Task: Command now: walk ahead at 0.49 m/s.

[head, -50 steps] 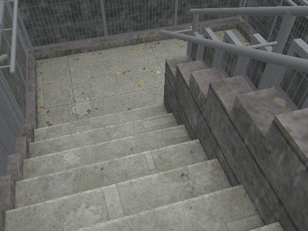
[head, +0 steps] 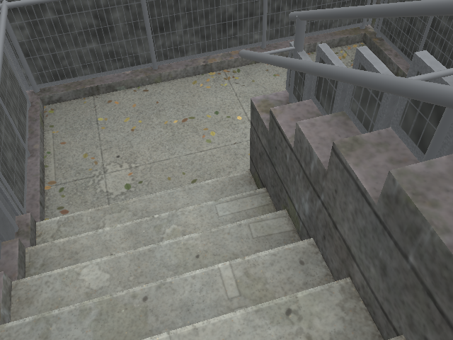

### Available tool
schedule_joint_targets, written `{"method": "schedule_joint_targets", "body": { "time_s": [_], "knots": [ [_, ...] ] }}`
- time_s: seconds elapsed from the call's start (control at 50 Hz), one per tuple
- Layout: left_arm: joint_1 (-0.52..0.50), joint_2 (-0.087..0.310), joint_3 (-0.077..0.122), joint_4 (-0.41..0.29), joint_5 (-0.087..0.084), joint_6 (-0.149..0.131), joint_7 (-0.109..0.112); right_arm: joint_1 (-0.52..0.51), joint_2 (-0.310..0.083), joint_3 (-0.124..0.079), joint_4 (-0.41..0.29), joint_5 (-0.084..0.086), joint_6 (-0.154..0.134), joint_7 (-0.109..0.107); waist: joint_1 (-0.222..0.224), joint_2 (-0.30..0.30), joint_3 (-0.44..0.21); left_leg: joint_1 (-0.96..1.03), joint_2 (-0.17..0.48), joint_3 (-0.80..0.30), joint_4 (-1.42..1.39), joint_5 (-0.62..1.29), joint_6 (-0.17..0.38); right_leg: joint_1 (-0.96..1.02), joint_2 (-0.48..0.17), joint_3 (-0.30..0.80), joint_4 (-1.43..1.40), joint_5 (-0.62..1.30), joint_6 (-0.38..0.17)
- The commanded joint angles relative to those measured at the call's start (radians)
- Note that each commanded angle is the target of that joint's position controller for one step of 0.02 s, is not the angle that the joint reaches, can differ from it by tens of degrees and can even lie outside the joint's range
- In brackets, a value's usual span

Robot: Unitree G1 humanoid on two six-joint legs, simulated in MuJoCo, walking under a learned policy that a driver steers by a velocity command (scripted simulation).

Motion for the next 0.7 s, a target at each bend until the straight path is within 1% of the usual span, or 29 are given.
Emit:
{"method": "schedule_joint_targets", "body": {
  "time_s": [0.02, 0.04, 0.06, 0.08, 0.12, 0.14, 0.16, 0.18, 0.22, 0.24, 0.26, 0.3, 0.32, 0.34, 0.36, 0.38, 0.4, 0.42, 0.44, 0.46, 0.48, 0.52, 0.54, 0.56, 0.58, 0.6, 0.64, 0.66, 0.7],
  "knots": [
    [0.076, 0.048, 0.018, -0.057, 0.069, 0.015, -0.001, -0.156, -0.183, -0.021, -0.091, -0.015, -0.029, -0.048, 0.108, 0.038, 0.114, -0.323, 0.258, -0.324, -0.375, 0.597, 0.186, 0.159, -0.096, -0.042, -0.478, 0.328, 0.051],
    [0.119, 0.035, 0.017, -0.04, 0.059, 0.018, -0.017, -0.108, -0.187, -0.022, -0.064, -0.018, -0.018, -0.055, 0.103, 0.091, 0.054, -0.275, 0.263, -0.304, -0.326, 0.643, 0.186, 0.218, -0.096, -0.041, -0.438, 0.429, 0.053],
    [0.103, 0.041, 0.016, -0.051, 0.047, 0.018, -0.031, -0.087, -0.188, -0.026, -0.063, -0.007, -0.015, -0.06, 0.106, 0.045, 0.04, -0.251, 0.242, -0.251, -0.298, 0.64, 0.181, 0.24, -0.078, -0.088, -0.466, 0.477, 0.04],
    [-0.044, 0.08, 0.022, -0.098, 0.04, 0.008, -0.038, 0.021, -0.131, -0.016, -0.029, 0.025, -0.025, -0.077, 0.02, 0.009, 0.083, -0.029, 0.214, -0.267, -0.231, 0.428, 0.162, 0.014, -0.117, -0.014, -0.654, 0.658, 0.014],
    [-0.285, 0.084, 0.013, -0.184, 0.075, -0.023, -0.061, 0.115, -0.093, -0.007, -0.024, 0.047, -0.025, -0.107, -0.076, -0.005, 0.116, 0.182, 0.224, -0.301, -0.139, 0.277, 0.142, -0.148, -0.118, -0.006, -0.964, 0.846, 0.002],
    [-0.317, 0.069, 0.004, -0.19, 0.067, -0.023, -0.077, 0.098, -0.107, -0.004, -0.037, 0.032, -0.016, -0.106, -0.095, -0.018, 0.129, 0.065, 0.188, -0.232, -0.143, 0.201, 0.125, 0.02, -0.084, -0.058, -1.136, 0.93, 0.009],
    [-0.333, 0.038, -0.004, -0.212, 0.07, -0.02, -0.1, 0.083, -0.131, -0.014, -0.043, 0.029, -0.001, -0.096, -0.111, 0.018, 0.1, -0.048, 0.173, -0.2, -0.136, 0.163, 0.114, 0.213, -0.052, -0.105, -1.17, 0.996, 0.01],
    [-0.329, 0.046, 0.0, -0.228, 0.058, -0.011, -0.11, 0.077, -0.149, -0.02, -0.038, 0.033, 0.008, -0.088, -0.116, 0.058, 0.094, -0.097, 0.179, -0.205, -0.109, 0.124, 0.117, 0.301, -0.041, -0.108, -1.136, 0.969, 0.017],
    [-0.295, 0.081, 0.005, -0.254, 0.028, 0.006, -0.111, 0.072, -0.132, -0.025, -0.043, 0.034, 0.025, -0.078, -0.106, 0.099, 0.101, -0.085, 0.167, -0.206, -0.029, 0.076, 0.091, 0.375, -0.037, -0.106, -1.131, 0.853, 0.014],
    [-0.23, 0.113, 0.016, -0.226, 0.035, 0.014, -0.101, 0.048, -0.139, -0.03, -0.05, 0.039, 0.032, -0.076, -0.093, 0.107, 0.11, 0.007, 0.166, -0.218, 0.045, 0.118, 0.079, 0.359, -0.052, -0.098, -1.178, 0.776, 0.009],
    [-0.126, 0.144, 0.034, -0.193, 0.025, 0.019, -0.089, 0.053, -0.141, -0.033, -0.042, 0.032, 0.035, -0.074, -0.043, 0.083, 0.085, 0.085, 0.167, -0.229, 0.174, 0.21, 0.067, 0.42, -0.066, -0.104, -1.226, 0.709, 0.007],
    [0.255, 0.186, 0.067, -0.066, 0.04, 0.006, -0.08, 0.036, -0.17, -0.043, -0.005, 0.032, 0.045, -0.067, 0.168, 0.003, -0.025, -0.041, 0.096, -0.187, 0.651, 0.382, 0.011, 0.835, -0.06, -0.164, -1.225, 0.713, -0.027],
    [0.433, 0.216, 0.065, 0.006, 0.065, 0.006, -0.094, 0.082, -0.073, -0.034, 0.013, 0.031, 0.025, -0.063, 0.201, -0.255, -0.095, -0.339, -0.057, -0.184, 1.173, -0.308, -0.029, 1.118, -0.178, -0.093, -1.031, 0.996, -0.096],
    [0.378, 0.177, 0.038, -0.038, 0.056, 0.007, -0.101, 0.275, -0.059, -0.028, 0.007, 0.062, 0.007, -0.06, 0.089, -0.329, -0.187, -0.551, -0.026, -0.311, 1.251, -0.369, -0.019, 1.219, -0.272, 0.082, -0.856, 0.988, -0.154],
    [0.372, 0.239, 0.063, -0.047, 0.025, 0.03, -0.1, 0.243, -0.097, -0.029, -0.054, 0.075, -0.004, -0.062, 0.095, -0.35, -0.274, -0.63, -0.025, -0.306, 1.283, -0.292, -0.038, 1.201, -0.39, 0.33, -1.022, 0.559, -0.273],
    [0.325, 0.289, 0.085, -0.004, 0.014, 0.035, -0.099, 0.091, -0.114, -0.029, -0.131, 0.103, -0.014, -0.08, 0.076, -0.217, -0.175, -0.731, 0.031, -0.218, 1.18, -0.099, -0.026, 1.046, -0.449, 0.51, -1.243, 0.012, -0.316],
    [0.194, 0.205, 0.058, -0.031, 0.042, 0.029, -0.096, -0.027, -0.164, -0.048, -0.154, 0.103, 0.011, -0.107, 0.049, -0.035, -0.057, -0.685, 0.068, -0.182, 1.11, 0.008, -0.016, 0.829, -0.408, 0.548, -1.356, -0.152, -0.277],
    [0.065, 0.168, 0.038, -0.064, 0.073, 0.002, -0.093, -0.029, -0.173, -0.049, -0.172, 0.09, 0.035, -0.117, -0.017, 0.002, 0.022, -0.589, 0.1, -0.236, 0.909, 0.142, -0.006, 0.601, -0.403, 0.515, -1.344, -0.129, -0.258],
    [0.001, 0.113, 0.024, -0.064, 0.078, -0.021, -0.078, -0.03, -0.172, -0.056, -0.159, 0.059, 0.052, -0.119, -0.044, 0.0, 0.061, -0.534, 0.122, -0.298, 0.814, 0.235, -0.004, 0.468, -0.359, 0.456, -1.286, -0.019, -0.218],
    [0.009, 0.072, 0.008, -0.046, 0.063, -0.028, -0.054, -0.02, -0.151, -0.064, -0.162, 0.053, 0.071, -0.108, -0.08, -0.047, 0.089, -0.481, 0.129, -0.297, 0.663, 0.33, -0.032, 0.358, -0.28, 0.284, -1.261, 0.07, -0.182],
    [0.055, 0.087, 0.01, -0.02, 0.069, -0.023, -0.033, -0.026, -0.129, -0.07, -0.174, 0.044, 0.079, -0.101, -0.074, -0.087, 0.072, -0.459, 0.133, -0.284, 0.555, 0.341, -0.041, 0.364, -0.245, 0.219, -1.279, 0.112, -0.169],
    [0.15, 0.139, 0.027, 0.027, 0.067, -0.026, 0.0, -0.032, -0.086, -0.061, -0.202, 0.016, 0.073, -0.082, -0.067, -0.102, 0.012, -0.455, 0.138, -0.292, 0.468, 0.38, -0.069, 0.436, -0.258, 0.182, -1.26, 0.365, -0.208],
    [0.173, 0.136, 0.027, 0.033, 0.084, -0.026, -0.003, -0.027, -0.096, -0.06, -0.202, 0.027, 0.07, -0.063, -0.074, -0.085, -0.029, -0.457, 0.13, -0.3, 0.492, 0.475, -0.058, 0.48, -0.275, 0.173, -1.224, 0.451, -0.21],
    [0.191, 0.13, 0.031, 0.034, 0.067, -0.029, -0.007, -0.064, -0.126, -0.071, -0.227, 0.027, 0.067, -0.055, -0.059, -0.057, -0.022, -0.515, 0.123, -0.331, 0.389, 0.586, -0.04, 0.536, -0.239, 0.118, -1.21, 0.418, -0.181],
    [0.196, 0.103, 0.031, 0.048, 0.035, -0.031, 0.008, -0.119, -0.151, -0.077, -0.249, 0.037, 0.06, -0.047, -0.044, -0.094, -0.009, -0.558, 0.122, -0.381, 0.275, 0.701, -0.018, 0.596, -0.221, 0.08, -1.173, 0.325, -0.139],
    [0.226, 0.083, 0.024, 0.058, 0.027, -0.031, 0.015, -0.164, -0.146, -0.074, -0.264, 0.03, 0.058, -0.04, -0.024, -0.107, 0.007, -0.589, 0.108, -0.379, 0.222, 0.776, -0.002, 0.627, -0.217, 0.06, -1.152, 0.294, -0.118],
    [0.245, 0.054, 0.008, 0.06, 0.038, -0.028, 0.032, -0.234, -0.115, -0.069, -0.295, 0.011, 0.061, -0.019, -0.013, -0.104, 0.062, -0.483, 0.069, -0.302, 0.058, 1.0, -0.011, 0.514, -0.168, -0.052, -1.098, 0.182, -0.102],
    [0.256, 0.067, 0.007, 0.064, 0.05, -0.024, 0.032, -0.233, -0.099, -0.065, -0.297, 0.003, 0.066, -0.011, -0.003, -0.116, 0.07, -0.456, 0.063, -0.287, 0.044, 1.03, 0.0, 0.493, -0.175, -0.063, -1.091, 0.16, -0.101],
    [0.227, 0.072, 0.003, 0.033, 0.069, -0.003, 0.037, -0.244, -0.097, -0.063, -0.309, 0.005, 0.074, -0.012, 0.012, -0.093, 0.078, -0.39, 0.06, -0.278, 0.035, 1.051, -0.006, 0.443, -0.182, -0.093, -1.034, 0.172, -0.087]
  ]
}}
Keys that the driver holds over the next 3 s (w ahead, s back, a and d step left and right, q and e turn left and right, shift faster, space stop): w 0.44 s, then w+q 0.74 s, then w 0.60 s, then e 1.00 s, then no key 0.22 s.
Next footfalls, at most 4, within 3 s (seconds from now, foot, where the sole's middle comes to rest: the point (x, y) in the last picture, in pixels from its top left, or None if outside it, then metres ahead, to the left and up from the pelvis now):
0.30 right None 0.35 -0.17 -0.90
0.92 left None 0.61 0.10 -1.06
1.40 right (247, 281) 0.95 -0.02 -1.22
1.94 left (181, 262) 1.14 0.30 -1.38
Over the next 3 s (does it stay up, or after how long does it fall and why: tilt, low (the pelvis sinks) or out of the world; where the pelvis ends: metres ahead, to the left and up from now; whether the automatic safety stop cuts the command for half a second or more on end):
stays up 1.13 0.20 -0.62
